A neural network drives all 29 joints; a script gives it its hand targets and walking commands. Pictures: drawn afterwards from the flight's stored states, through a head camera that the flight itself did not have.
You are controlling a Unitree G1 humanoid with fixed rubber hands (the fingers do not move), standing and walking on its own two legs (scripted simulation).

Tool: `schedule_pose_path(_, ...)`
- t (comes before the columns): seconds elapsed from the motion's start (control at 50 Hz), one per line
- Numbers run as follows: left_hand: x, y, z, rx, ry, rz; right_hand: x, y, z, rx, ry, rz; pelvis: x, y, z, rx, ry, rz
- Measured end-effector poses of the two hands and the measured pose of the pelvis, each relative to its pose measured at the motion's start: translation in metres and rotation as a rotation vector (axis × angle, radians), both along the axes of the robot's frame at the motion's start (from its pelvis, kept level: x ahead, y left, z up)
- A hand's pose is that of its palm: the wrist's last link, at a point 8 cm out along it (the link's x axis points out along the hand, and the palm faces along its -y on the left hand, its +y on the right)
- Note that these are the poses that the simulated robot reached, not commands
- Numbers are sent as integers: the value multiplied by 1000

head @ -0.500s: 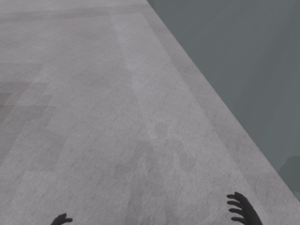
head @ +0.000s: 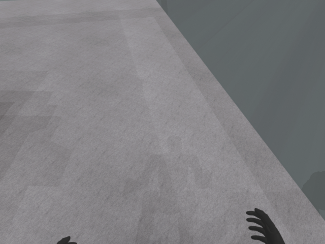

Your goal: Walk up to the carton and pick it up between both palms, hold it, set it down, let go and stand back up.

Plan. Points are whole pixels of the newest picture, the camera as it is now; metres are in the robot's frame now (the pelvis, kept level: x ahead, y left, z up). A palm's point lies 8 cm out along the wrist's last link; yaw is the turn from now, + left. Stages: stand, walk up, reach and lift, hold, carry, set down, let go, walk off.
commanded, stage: stand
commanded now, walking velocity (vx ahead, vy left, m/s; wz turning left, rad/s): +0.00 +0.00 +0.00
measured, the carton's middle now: out of the picture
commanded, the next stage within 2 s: none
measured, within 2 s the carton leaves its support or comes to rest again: neither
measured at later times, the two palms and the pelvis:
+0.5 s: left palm out of the picture +0.09 +0.27 -0.11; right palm out of the picture +0.15 -0.27 -0.07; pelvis -0.01 +0.00 +0.00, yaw +0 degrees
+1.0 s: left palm out of the picture +0.10 +0.27 -0.11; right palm out of the picture +0.14 -0.27 -0.07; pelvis -0.01 -0.01 +0.00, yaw +0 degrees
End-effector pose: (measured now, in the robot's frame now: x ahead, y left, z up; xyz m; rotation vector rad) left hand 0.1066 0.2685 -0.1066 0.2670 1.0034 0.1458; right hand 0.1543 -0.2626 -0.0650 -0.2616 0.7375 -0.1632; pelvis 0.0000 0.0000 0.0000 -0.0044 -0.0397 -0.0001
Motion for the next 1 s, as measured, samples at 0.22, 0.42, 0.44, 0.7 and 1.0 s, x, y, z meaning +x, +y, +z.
schedule_pose_path(0.22,-7,0,0,1,4,3,-5,-1,1,1,-6,-1,-5,-1,0,1,-8,0)
schedule_pose_path(0.42,-13,-1,-2,4,22,10,-7,-3,0,3,-6,-1,-7,-3,0,3,-10,0)
schedule_pose_path(0.44,-13,-1,-2,5,22,10,-7,-3,0,3,-6,-1,-7,-3,0,4,-10,0)
schedule_pose_path(0.7,-12,-3,0,10,24,9,-9,-6,-3,8,9,-4,-7,-6,1,8,-9,0)
schedule_pose_path(1.0,-8,-3,0,11,21,8,-12,-8,-5,9,24,-8,-6,-7,1,9,-9,0)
